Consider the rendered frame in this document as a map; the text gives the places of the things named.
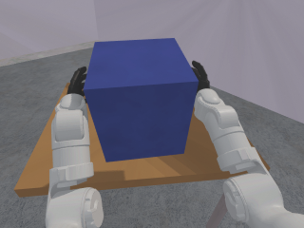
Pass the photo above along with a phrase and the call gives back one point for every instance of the left robot upper arm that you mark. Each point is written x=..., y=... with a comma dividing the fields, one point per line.
x=75, y=208

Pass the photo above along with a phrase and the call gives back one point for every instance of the right robot hand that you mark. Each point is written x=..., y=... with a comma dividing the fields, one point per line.
x=201, y=75

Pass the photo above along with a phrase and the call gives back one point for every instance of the left robot forearm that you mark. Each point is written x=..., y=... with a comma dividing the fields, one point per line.
x=70, y=144

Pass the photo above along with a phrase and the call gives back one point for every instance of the carton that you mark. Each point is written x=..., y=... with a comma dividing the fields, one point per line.
x=141, y=96

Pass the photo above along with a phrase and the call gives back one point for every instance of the left robot hand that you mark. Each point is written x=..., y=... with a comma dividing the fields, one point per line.
x=76, y=84

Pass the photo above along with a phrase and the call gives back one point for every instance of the table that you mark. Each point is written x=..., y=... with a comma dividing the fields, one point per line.
x=197, y=163

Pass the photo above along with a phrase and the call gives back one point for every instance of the right robot upper arm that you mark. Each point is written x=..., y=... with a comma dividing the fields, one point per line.
x=254, y=199

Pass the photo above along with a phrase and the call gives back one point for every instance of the right robot forearm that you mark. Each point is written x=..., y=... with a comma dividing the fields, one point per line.
x=235, y=154

